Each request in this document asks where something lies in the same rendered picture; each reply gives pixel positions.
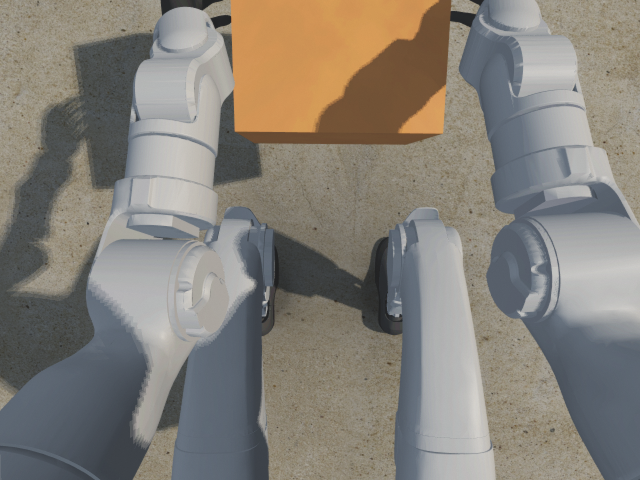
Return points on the right robot upper arm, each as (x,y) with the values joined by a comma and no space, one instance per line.
(574,281)

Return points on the robot left shin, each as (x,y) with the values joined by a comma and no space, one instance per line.
(238,212)

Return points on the carton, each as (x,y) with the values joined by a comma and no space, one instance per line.
(339,71)

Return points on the left robot hand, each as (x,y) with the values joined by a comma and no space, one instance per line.
(218,21)

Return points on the right robot hand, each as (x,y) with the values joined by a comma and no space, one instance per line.
(464,18)

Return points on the robot left forearm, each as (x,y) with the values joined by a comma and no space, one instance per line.
(173,134)

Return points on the robot right forearm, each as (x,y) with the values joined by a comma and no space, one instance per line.
(535,116)

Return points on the left robot upper arm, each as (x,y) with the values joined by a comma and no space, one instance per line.
(93,415)

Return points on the left robot thigh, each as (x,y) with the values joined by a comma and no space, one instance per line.
(222,432)

